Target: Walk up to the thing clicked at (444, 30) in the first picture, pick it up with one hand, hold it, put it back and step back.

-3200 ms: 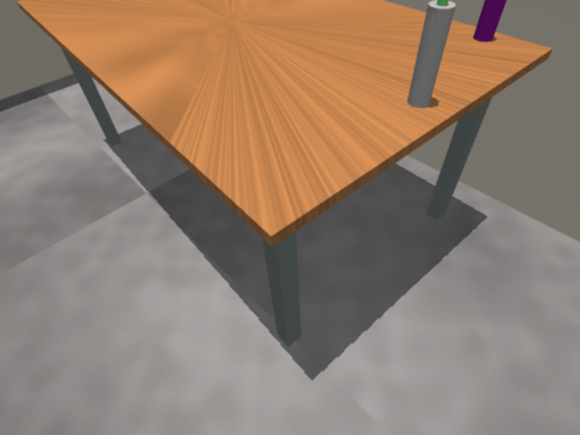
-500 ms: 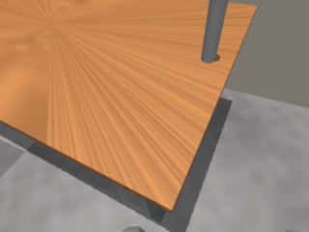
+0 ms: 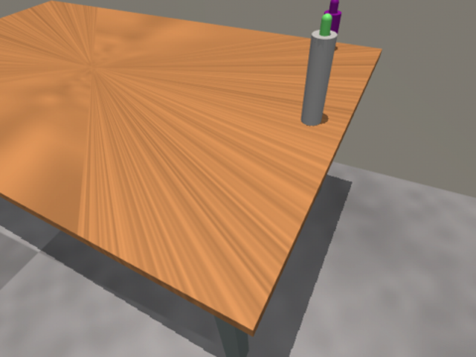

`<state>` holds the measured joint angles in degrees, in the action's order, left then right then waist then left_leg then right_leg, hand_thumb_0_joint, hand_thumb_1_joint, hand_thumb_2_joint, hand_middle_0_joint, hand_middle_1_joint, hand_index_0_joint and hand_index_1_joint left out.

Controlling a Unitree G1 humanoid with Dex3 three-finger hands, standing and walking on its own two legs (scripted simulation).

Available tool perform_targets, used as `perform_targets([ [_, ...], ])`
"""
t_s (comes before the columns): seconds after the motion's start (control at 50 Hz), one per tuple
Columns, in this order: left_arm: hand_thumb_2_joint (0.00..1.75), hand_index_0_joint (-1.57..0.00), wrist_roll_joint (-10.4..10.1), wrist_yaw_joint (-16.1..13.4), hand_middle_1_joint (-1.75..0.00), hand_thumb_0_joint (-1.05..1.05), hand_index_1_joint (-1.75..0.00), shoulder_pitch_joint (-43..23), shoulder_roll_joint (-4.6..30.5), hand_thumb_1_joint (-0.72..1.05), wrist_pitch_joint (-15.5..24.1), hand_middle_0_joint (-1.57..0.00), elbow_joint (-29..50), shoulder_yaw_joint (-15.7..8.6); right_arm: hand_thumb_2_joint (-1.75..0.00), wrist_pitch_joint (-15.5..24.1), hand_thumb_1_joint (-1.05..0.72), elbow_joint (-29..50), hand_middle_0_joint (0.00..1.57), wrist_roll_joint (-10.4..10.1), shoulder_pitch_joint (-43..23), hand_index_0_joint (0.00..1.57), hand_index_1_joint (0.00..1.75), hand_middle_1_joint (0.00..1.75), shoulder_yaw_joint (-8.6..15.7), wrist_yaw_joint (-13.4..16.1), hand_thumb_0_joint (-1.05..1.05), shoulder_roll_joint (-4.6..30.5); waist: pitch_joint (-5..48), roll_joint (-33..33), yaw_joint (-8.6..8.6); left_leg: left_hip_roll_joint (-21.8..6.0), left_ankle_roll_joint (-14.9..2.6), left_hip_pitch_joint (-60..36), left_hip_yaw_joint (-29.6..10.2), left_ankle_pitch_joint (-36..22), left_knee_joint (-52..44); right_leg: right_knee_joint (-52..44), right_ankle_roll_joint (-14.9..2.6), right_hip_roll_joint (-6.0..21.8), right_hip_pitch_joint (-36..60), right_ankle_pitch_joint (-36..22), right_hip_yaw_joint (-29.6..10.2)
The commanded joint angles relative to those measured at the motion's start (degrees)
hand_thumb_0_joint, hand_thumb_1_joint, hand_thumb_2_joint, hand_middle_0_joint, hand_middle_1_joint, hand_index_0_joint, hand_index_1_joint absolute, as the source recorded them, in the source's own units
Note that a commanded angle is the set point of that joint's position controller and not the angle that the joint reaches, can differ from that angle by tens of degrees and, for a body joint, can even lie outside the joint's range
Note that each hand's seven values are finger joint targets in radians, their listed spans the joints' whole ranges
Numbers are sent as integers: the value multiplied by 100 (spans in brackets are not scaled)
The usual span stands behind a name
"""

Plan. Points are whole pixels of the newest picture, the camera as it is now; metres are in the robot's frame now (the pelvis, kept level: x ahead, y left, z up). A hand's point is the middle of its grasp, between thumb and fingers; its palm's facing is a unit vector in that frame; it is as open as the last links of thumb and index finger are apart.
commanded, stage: walk up
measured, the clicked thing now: (318, 73) +0.72 -0.19 +0.13
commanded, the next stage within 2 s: stand in 0.88 s
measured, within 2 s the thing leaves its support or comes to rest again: neither
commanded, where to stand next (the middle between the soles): +0.08 +0.01 m, yaw +1 degrees
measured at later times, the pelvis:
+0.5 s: pelvis +0.01 +0.01 +0.01, yaw +2 degrees
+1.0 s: pelvis +0.02 +0.01 +0.02, yaw +2 degrees
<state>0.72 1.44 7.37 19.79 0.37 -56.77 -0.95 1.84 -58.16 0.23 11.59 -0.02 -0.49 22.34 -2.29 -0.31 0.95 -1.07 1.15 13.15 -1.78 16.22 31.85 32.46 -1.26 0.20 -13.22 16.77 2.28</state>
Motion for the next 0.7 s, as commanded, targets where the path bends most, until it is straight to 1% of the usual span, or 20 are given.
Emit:
perform_targets([
  [0.0, 90, -20, 4, -92, -30, 0, -30, -567, 1410, 90, 203, -20, 321, -355, -90, 155, -90, 235, 20, 15, -151, 20, 30, 30, 190, 51, 0, 1041, 160, 353, -63, -253, -299, 25, -355, -490, -672, -1329, -308, 820, 143, 134, -1103],
  [0.02, 90, -20, -21, -94, -30, 0, -30, -615, 1377, 90, 193, -20, 281, -349, -90, 161, -90, 185, 20, 21, -159, 20, 30, 30, 198, 64, 0, 1070, 195, 300, -59, -293, -286, -42, -392, -681, -761, -1290, -266, 776, 178, -66, -1004],
  [0.04, 90, -20, -37, -99, -30, 0, -30, -592, 1332, 90, 194, -20, 238, -339, -90, 173, -90, 177, 20, 4, -223, 20, 30, 30, 196, 68, 0, 1116, 288, 183, -90, -363, -300, -124, -423, -968, -788, -1218, -233, 712, 314, -354, -877],
  [0.06, 90, -20, -40, -99, -30, 0, -30, -652, 1312, 90, 191, -20, 190, -330, -90, 176, -90, 139, 20, 11, -251, 20, 30, 30, 197, 76, 0, 1132, 360, 179, -82, -402, -319, -133, -463, -1153, -821, -1178, -193, 673, 422, -584, -789],
  [0.08, 90, -20, -54, -104, -30, 0, -30, -604, 1277, 90, 186, -20, 130, -333, -90, 173, -90, 139, 20, 0, -322, 20, 30, 30, 190, 81, 0, 1128, 385, 145, -127, -429, -321, -158, -456, -1309, -820, -1214, -175, 646, 499, -695, -715],
  [0.1, 90, -20, -55, -105, -30, 0, -30, -598, 1283, 90, 188, -20, 85, -331, -90, 165, -90, 121, 20, -5, -336, 20, 30, 30, 181, 88, 0, 1127, 441, 177, -131, -436, -324, -182, -439, -1424, -800, -1239, -161, 664, 613, -866, -702],
  [0.12, 90, -20, -56, -99, -30, 0, -30, -660, 1291, 90, 181, -20, 61, -327, -90, 157, -90, 95, 20, 1, -333, 20, 30, 30, 178, 96, 0, 1123, 404, 200, -113, -402, -311, -147, -424, -1313, -844, -1257, -154, 679, 597, -852, -722],
  [0.16, 90, -20, -69, -103, -30, 0, -30, -675, 1285, 90, 159, -20, -15, -328, -90, 144, -90, 46, 20, 4, -354, 20, 30, 30, 177, 110, 0, 1117, 425, 112, -109, -438, -289, -177, -441, -1354, -932, -1271, -156, 677, 669, -800, -668],
  [0.2, 90, -20, -66, -103, -30, 0, -30, -662, 1251, 90, 146, -20, -70, -318, -90, 136, -90, 13, 20, 8, -424, 20, 30, 30, 180, 117, 0, 1139, 475, 34, -130, -478, -313, -191, -482, -1375, -988, -1284, -137, 665, 772, -861, -592],
  [0.26, 90, -20, -54, -102, -30, 0, -30, -724, 1259, 90, 133, -20, -141, -320, -90, 119, -90, -43, 20, 16, -469, 20, 30, 30, 175, 127, 0, 1107, 425, 96, -113, -462, -308, -135, -482, -1309, -1046, -1379, -134, 680, 806, -790, -587],
  [0.32, 90, -20, -44, -99, -30, 0, -30, -682, 1250, 90, 119, -20, -219, -317, -90, 120, -90, -71, 20, 26, -578, 20, 30, 30, 180, 127, 0, 1126, 410, -2, -142, -486, -322, -165, -524, -1331, -1107, -1377, -100, 660, 808, -794, -502],
  [0.38, 90, -20, -46, -103, -30, 0, -30, -703, 1259, 90, 124, -20, -278, -327, -90, 114, -90, -108, 20, 12, -551, 20, 30, 30, 169, 125, 0, 1082, 436, 67, -134, -499, -304, -206, -538, -1520, -1143, -1430, -84, 676, 909, -889, -492],
  [0.46, 90, -20, -29, -103, -30, 0, -30, -752, 1244, 90, 112, -20, -306, -311, -90, 104, -90, -141, 20, 37, -662, 20, 30, 30, 183, 131, 0, 1086, 386, -34, -115, -483, -289, -185, -544, -1380, -1218, -1463, -59, 681, 864, -856, -462],
  [0.48, 90, -20, -35, -100, -30, 0, -30, -778, 1231, 90, 109, -20, -334, -310, -90, 104, -90, -162, 20, 31, -639, 20, 30, 30, 177, 131, 0, 1080, 351, -76, -109, -487, -291, -102, -601, -1332, -1290, -1445, -45, 675, 936, -857, -431],
  [0.5, 90, -20, -36, -103, -30, 0, -30, -707, 1221, 90, 112, -20, -339, -310, -90, 110, -90, -144, 20, 39, -692, 20, 30, 30, 176, 127, 0, 1077, 373, -111, -144, -500, -295, -164, -608, -1417, -1295, -1441, -33, 664, 928, -880, -402],
  [0.52, 90, -20, -24, -106, -30, 0, -30, -692, 1239, 90, 113, -20, -372, -317, -90, 110, -90, -158, 20, 30, -675, 20, 30, 30, 195, 133, 0, 1081, 469, -54, -125, -515, -306, -227, -596, -1541, -1257, -1432, -44, 672, 1000, -962, -392],
  [0.56, 90, -20, -40, -111, -30, 0, -30, -629, 1225, 90, 124, -20, -384, -317, -90, 108, -90, -139, 20, 29, -701, 20, 30, 30, 195, 134, 0, 1054, 579, -49, -146, -499, -302, -370, -552, -1838, -1164, -1410, -27, 695, 1040, -1228, -381],
  [0.6, 90, -20, -36, -117, -30, 0, -30, -686, 1222, 90, 120, -20, -368, -316, -90, 103, -90, -165, 20, 27, -693, 20, 30, 30, 200, 141, 0, 1052, 604, -42, -114, -497, -285, -330, -536, -1828, -1200, -1409, -23, 704, 1112, -1299, -365],
  [0.66, 90, -20, -30, -124, -30, 0, -30, -681, 1203, 90, 111, -20, -371, -318, -90, 97, -90, -167, 20, 27, -707, 20, 30, 30, 196, 147, 0, 1042, 622, -79, -133, -514, -296, -313, -560, -1970, -1214, -1374, -10, 717, 1188, -1361, -329],
  [0.68, 90, -20, -27, -125, -30, 0, -30, -687, 1209, 90, 104, -20, -379, -317, -90, 91, -90, -167, 20, 28, -746, 20, 30, 30, 191, 147, 0, 1030, 548, -71, -143, -499, -294, -274, -564, -1917, -1231, -1391, -2, 705, 1127, -1302, -334],
])
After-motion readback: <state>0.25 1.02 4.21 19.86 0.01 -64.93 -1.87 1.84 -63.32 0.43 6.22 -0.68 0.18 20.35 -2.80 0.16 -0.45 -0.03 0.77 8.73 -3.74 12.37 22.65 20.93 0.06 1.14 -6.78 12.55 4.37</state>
